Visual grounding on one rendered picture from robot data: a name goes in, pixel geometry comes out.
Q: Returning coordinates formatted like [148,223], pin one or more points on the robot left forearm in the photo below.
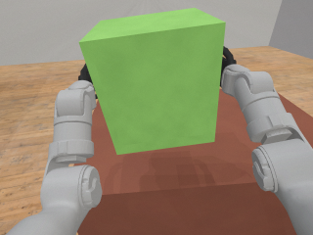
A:
[72,135]

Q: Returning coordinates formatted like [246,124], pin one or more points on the right robot upper arm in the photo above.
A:
[286,169]

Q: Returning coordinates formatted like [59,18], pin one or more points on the robot right hand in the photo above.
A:
[227,61]

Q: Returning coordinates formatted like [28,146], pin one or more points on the pedestal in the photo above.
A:
[200,189]

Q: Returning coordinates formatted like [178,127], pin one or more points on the robot left hand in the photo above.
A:
[85,75]

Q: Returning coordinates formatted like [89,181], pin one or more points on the left robot upper arm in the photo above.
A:
[68,194]

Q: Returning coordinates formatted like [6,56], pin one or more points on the robot right forearm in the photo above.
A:
[266,118]

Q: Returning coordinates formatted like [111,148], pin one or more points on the carton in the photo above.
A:
[157,78]

